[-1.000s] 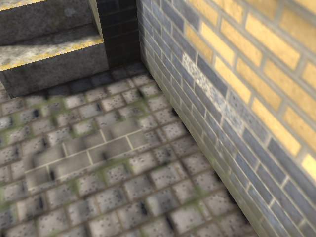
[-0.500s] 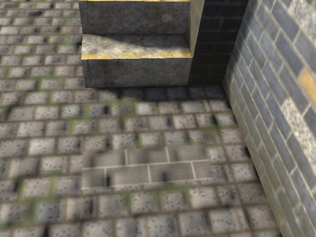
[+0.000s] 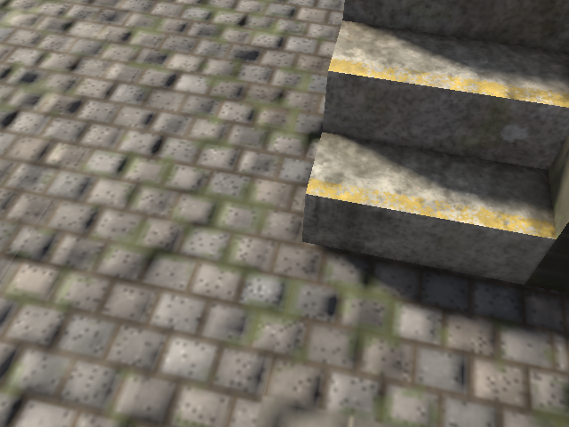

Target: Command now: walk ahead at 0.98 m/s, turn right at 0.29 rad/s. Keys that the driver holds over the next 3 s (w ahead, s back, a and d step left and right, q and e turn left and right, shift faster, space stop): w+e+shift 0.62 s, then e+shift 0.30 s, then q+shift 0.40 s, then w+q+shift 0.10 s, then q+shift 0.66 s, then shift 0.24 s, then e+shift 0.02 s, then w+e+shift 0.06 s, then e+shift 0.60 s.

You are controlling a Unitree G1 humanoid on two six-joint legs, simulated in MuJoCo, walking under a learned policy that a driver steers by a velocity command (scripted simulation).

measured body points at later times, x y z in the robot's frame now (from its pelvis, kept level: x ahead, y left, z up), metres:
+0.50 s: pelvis +0.44 +0.01 +0.01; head +0.47 +0.01 +0.46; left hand +0.69 +0.24 -0.08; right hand +0.39 -0.28 -0.10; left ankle +0.43 +0.15 -0.72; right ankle +0.42 -0.08 -0.63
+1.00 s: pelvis +0.74 -0.12 +0.02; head +0.78 -0.16 +0.46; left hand +0.98 +0.07 -0.10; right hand +0.73 -0.44 -0.07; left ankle +0.83 -0.03 -0.50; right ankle +0.70 -0.15 -0.72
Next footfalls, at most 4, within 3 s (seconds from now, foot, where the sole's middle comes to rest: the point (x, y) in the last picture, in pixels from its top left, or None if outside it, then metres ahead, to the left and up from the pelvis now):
0.28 left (236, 425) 0.46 0.14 -0.76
0.68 right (367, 322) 0.73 -0.17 -0.76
1.24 left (360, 180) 1.03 -0.15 -0.56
1.84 right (465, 189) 1.01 -0.41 -0.56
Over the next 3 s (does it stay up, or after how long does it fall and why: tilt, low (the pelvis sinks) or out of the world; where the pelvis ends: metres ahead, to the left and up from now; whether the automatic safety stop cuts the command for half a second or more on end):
stays up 1.04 -0.33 0.21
